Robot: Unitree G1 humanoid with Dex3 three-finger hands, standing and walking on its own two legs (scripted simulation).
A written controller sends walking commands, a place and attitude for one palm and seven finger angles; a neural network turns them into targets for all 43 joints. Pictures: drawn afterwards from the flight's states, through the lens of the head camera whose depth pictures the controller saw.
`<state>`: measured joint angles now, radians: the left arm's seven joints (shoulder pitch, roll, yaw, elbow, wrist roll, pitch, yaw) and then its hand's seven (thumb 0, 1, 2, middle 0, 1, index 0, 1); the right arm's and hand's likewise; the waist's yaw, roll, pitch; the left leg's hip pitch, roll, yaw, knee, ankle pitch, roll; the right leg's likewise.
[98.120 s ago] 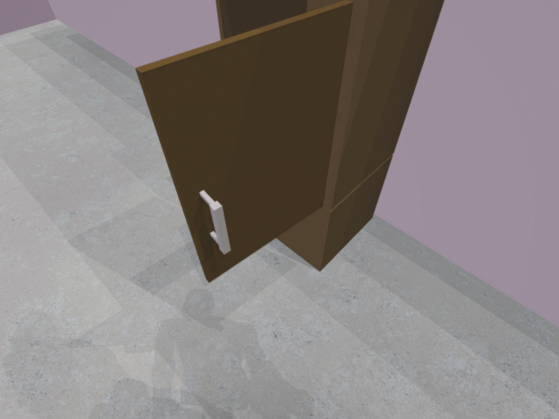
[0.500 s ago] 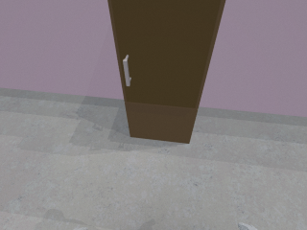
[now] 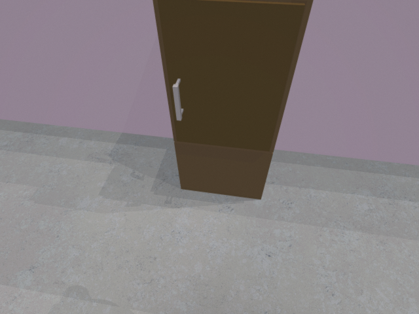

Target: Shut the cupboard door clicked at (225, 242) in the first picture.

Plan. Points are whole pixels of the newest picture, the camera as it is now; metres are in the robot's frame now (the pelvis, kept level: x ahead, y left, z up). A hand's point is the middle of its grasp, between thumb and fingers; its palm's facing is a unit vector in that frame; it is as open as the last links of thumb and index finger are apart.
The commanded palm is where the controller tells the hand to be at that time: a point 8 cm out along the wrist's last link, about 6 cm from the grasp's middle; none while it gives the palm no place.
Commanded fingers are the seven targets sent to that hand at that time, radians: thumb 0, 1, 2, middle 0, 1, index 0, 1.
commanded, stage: let the arm hang, fingers relaxed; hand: left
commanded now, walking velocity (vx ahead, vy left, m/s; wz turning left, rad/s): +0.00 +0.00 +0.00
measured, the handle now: (178, 100) +0.87 +0.16 -0.09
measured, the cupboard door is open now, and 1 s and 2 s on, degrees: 0 0 0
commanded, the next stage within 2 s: look to check the result in 0.34 s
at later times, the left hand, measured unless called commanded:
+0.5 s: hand out of the picture +0.00 +0.16 -0.17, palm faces +0.03 -0.98 -0.19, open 7.4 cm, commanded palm none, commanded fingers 0.00 0.90 0.90 -0.20 -0.30 -0.20 -0.30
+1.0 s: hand out of the picture +0.02 +0.16 -0.17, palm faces +0.03 -0.98 -0.19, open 7.4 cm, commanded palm none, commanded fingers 0.00 0.90 0.90 -0.20 -0.30 -0.20 -0.30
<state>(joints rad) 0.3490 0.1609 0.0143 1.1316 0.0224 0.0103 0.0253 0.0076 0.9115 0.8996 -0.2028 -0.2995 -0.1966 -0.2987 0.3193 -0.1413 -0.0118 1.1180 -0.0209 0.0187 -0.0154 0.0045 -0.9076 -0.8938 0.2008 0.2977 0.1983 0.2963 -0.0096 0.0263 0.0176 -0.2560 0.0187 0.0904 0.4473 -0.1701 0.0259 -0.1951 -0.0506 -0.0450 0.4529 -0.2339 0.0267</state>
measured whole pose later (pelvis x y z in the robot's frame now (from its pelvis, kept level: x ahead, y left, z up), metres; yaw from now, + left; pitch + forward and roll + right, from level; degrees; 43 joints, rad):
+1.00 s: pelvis +0.03 -0.01 +0.00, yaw +0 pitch -2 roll +0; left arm 0.28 0.15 0.01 1.13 0.02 -0.01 0.02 0.01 0.91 0.90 -0.20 -0.30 -0.20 -0.30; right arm 0.26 -0.16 -0.01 1.13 -0.02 0.00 -0.02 0.00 -0.91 -0.89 0.20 0.30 0.20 0.30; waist -0.01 0.01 0.03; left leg -0.19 0.03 0.08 0.40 -0.18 0.00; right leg -0.12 -0.03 -0.06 0.40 -0.25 0.01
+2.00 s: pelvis +0.04 -0.02 +0.01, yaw +1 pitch -2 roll +0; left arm 0.23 0.23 0.01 1.13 0.02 -0.01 0.01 0.01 0.91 0.90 -0.20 -0.30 -0.20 -0.30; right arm 0.19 -0.23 -0.01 1.13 -0.02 0.00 -0.02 0.00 -0.91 -0.89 0.20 0.30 0.20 0.30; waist 0.00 0.00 0.04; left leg -0.15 0.03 0.07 0.36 -0.18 0.00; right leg -0.07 -0.03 -0.07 0.33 -0.23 0.01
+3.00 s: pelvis +0.05 -0.02 +0.01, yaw +1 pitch -2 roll +0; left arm 0.21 0.25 0.01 1.13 0.02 -0.01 0.01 0.01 0.91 0.90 -0.20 -0.30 -0.20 -0.30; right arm 0.17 -0.25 0.00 1.13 -0.02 -0.01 -0.01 0.00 -0.91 -0.89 0.20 0.30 0.20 0.30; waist 0.00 0.00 0.04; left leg -0.13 0.02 0.06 0.33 -0.18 0.00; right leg -0.04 -0.04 -0.08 0.31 -0.24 0.01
